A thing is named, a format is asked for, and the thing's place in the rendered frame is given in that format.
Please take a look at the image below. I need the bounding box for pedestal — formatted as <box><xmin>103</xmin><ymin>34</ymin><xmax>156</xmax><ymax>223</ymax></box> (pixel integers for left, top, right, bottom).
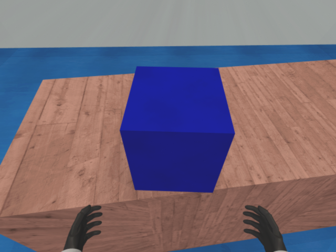
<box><xmin>0</xmin><ymin>59</ymin><xmax>336</xmax><ymax>252</ymax></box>

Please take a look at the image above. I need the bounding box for left robot hand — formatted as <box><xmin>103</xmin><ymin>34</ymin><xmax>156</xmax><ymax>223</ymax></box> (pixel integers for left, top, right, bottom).
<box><xmin>64</xmin><ymin>205</ymin><xmax>102</xmax><ymax>252</ymax></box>

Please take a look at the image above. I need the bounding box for right robot hand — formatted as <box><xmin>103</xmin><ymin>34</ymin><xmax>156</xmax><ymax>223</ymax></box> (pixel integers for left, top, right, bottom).
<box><xmin>243</xmin><ymin>205</ymin><xmax>287</xmax><ymax>252</ymax></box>

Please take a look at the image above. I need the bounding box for carton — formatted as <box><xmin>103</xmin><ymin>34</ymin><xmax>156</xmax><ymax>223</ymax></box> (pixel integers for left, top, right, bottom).
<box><xmin>120</xmin><ymin>66</ymin><xmax>235</xmax><ymax>193</ymax></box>

